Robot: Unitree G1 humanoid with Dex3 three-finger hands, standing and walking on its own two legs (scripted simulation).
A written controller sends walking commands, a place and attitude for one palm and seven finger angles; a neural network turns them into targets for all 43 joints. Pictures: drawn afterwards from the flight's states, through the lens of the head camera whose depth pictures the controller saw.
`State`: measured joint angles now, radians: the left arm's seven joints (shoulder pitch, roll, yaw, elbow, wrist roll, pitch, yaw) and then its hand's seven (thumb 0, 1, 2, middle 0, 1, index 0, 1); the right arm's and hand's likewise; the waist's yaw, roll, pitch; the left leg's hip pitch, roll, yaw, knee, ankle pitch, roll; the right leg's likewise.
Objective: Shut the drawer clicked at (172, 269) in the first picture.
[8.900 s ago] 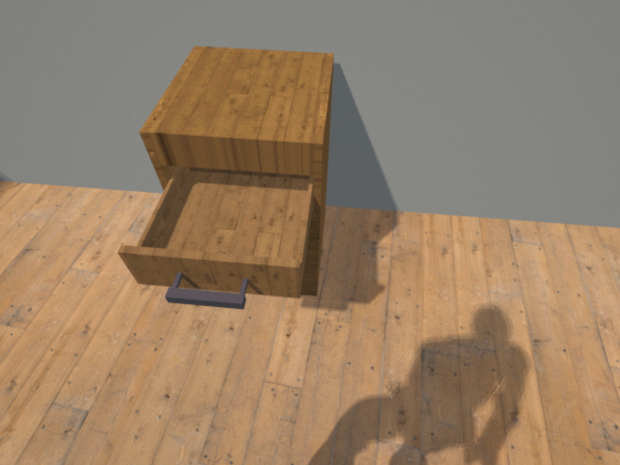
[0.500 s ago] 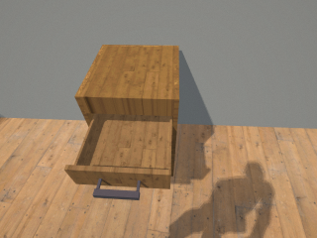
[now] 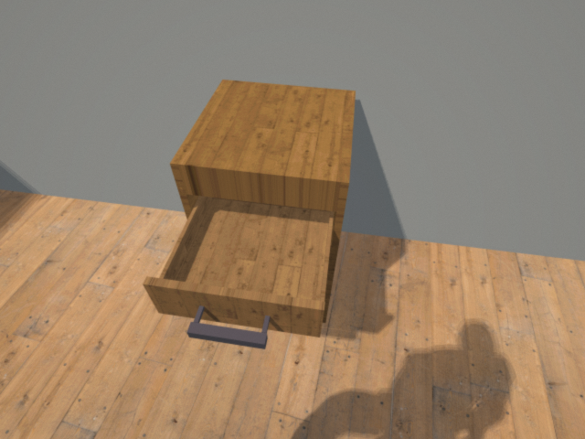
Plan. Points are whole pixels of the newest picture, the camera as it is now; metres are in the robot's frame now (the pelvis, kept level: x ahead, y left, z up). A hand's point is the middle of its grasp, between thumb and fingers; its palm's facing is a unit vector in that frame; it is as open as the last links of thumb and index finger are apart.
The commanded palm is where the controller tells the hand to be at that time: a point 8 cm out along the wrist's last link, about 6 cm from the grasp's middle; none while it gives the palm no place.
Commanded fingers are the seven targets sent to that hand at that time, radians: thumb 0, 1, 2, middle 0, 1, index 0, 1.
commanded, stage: come to a stop and stand still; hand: left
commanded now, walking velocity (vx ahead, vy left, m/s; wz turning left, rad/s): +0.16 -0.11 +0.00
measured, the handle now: (230, 325) +0.38 +0.17 -0.24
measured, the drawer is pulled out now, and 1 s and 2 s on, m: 0.28 0.28 0.28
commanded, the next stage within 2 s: look again from close up in 0.38 s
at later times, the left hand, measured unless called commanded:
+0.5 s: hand out of the picture -0.01 +0.18 -0.18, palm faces -0.04 -0.97 -0.22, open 7.3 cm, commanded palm none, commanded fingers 0.00 0.90 0.90 -0.20 -0.30 -0.20 -0.30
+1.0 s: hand out of the picture +0.02 +0.18 -0.17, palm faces +0.00 -0.97 -0.22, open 7.3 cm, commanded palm none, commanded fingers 0.00 0.90 0.90 -0.20 -0.30 -0.20 -0.30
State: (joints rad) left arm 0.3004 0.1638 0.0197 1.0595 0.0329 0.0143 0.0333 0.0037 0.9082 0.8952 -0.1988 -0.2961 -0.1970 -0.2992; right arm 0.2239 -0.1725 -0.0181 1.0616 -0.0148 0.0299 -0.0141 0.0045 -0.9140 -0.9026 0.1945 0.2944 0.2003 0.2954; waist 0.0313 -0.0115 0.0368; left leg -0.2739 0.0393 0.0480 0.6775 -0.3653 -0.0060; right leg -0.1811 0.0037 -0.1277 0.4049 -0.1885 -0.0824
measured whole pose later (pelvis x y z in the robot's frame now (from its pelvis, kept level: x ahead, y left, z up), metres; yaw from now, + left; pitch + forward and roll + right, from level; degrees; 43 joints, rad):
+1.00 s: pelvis +0.00 +0.00 +0.00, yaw -1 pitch +0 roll +0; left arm 0.30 0.16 -0.01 1.06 0.01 -0.02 0.05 0.01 0.92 0.90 -0.20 -0.30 -0.20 -0.30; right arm 0.25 -0.18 0.02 1.09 -0.01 -0.02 -0.04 0.01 -0.93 -0.90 0.20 0.29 0.20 0.30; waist 0.00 0.01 0.00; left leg -0.13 0.01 0.08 0.44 -0.30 0.01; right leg -0.12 0.01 -0.07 0.45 -0.32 -0.04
